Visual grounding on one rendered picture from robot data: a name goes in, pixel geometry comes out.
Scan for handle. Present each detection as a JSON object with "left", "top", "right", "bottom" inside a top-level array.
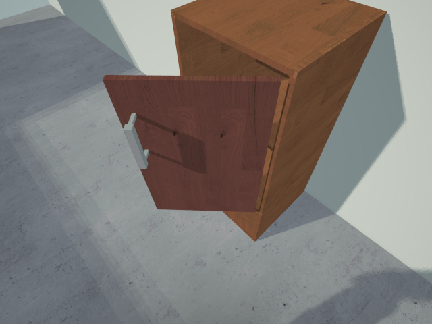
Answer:
[{"left": 123, "top": 113, "right": 149, "bottom": 169}]

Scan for cupboard door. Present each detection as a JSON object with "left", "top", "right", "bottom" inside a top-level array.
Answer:
[{"left": 103, "top": 75, "right": 281, "bottom": 212}]

